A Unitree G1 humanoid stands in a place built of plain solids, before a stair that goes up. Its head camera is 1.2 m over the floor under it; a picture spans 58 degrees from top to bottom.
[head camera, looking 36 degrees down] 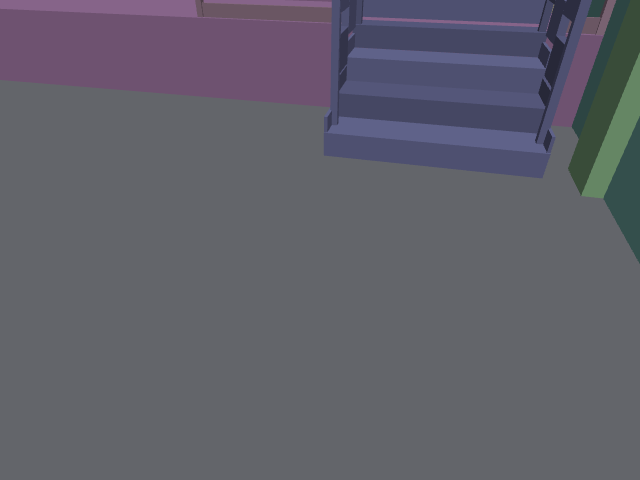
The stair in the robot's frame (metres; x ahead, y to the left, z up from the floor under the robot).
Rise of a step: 0.15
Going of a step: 0.30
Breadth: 1.32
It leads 14 degrees to the right of straight ahead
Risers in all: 4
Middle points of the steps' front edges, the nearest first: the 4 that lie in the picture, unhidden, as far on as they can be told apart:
2.42 -0.66 0.16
2.71 -0.73 0.31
3.00 -0.81 0.47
3.29 -0.88 0.62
